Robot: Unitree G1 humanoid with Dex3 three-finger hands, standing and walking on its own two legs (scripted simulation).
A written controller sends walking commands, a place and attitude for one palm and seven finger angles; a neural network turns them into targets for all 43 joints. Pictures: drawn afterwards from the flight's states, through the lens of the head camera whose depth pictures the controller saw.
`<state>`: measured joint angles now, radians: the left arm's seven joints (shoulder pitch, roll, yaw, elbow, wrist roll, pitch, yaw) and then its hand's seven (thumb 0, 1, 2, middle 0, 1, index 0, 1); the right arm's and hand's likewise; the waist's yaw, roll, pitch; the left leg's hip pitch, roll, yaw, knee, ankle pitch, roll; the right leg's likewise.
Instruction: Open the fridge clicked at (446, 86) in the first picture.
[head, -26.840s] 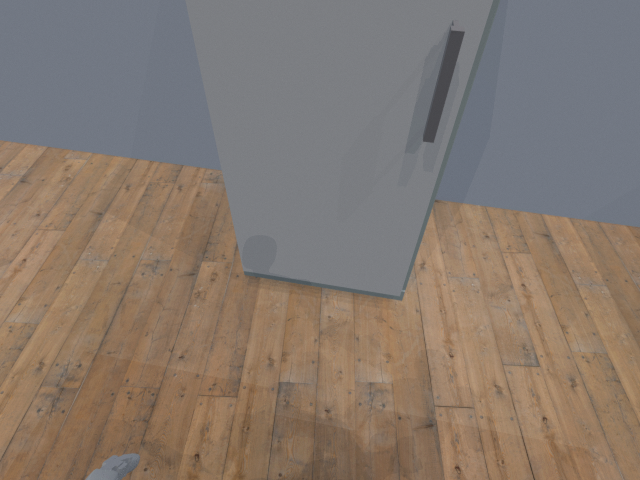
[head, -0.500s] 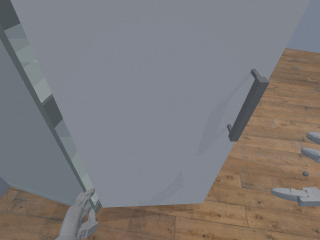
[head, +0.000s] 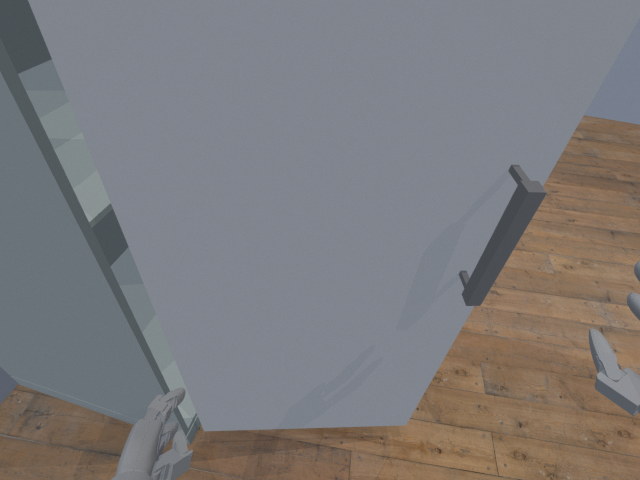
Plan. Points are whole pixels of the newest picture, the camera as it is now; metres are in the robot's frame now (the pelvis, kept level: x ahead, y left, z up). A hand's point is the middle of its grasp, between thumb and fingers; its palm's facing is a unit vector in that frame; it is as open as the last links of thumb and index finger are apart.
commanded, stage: draw the hand back to the body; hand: right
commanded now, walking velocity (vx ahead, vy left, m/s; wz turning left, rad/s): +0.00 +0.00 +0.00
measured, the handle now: (492, 241) +0.41 -0.25 +0.11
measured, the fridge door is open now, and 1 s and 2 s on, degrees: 71 71 71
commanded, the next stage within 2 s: step back with the hand held close in 0.40 s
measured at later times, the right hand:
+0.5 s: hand (618, 371) +0.19 -0.27 +0.15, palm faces +0.47 +0.79 -0.38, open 7.4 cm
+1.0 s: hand out of the picture +0.14 -0.31 +0.16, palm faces +0.40 +0.77 -0.50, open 7.4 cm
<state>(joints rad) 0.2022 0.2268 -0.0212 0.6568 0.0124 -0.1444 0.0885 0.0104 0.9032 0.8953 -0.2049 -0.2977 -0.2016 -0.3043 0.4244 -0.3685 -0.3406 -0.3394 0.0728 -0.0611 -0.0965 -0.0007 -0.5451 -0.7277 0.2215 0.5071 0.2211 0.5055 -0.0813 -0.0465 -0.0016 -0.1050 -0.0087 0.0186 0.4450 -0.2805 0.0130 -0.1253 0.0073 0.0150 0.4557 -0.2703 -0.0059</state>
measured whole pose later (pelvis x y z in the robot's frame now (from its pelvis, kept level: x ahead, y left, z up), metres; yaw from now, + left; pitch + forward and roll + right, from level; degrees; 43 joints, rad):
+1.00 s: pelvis -0.06 -0.04 +0.00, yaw +0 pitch +0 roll +1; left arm 0.19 0.22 0.00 0.53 0.00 -0.01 0.09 0.01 0.90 0.90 -0.20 -0.30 -0.20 -0.30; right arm 0.54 -0.46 -0.43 -0.49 0.05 -0.16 -0.12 0.01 -0.89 -0.89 0.21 0.31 0.21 0.30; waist -0.03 0.01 0.03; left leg -0.28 0.02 0.00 0.46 -0.18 -0.04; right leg -0.31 0.04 -0.01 0.50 -0.19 -0.06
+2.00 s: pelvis -0.27 -0.04 -0.01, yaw +2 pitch -1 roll +1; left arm 0.21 0.21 0.04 0.62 0.02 -0.10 0.05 0.01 0.90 0.90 -0.20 -0.30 -0.20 -0.30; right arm 0.62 -0.49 -0.47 -0.59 0.06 -0.19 -0.10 0.01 -0.88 -0.89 0.21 0.31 0.21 0.30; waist -0.04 0.07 -0.01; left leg -0.33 -0.02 0.04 0.61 -0.27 0.05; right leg -0.70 0.04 -0.01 1.09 -0.35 0.04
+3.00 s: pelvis -0.28 -0.07 -0.01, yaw -2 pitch +0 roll -1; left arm 0.22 0.20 0.00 0.64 0.00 -0.14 0.06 0.01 0.90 0.90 -0.21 -0.30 -0.20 -0.30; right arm 0.53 -0.39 -0.42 -0.39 0.03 -0.21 -0.16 0.00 -0.89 -0.89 0.21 0.30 0.21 0.30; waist -0.03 -0.01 0.02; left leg -0.22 0.00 0.04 0.56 -0.34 0.02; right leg -0.24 0.00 -0.06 0.52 -0.27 -0.01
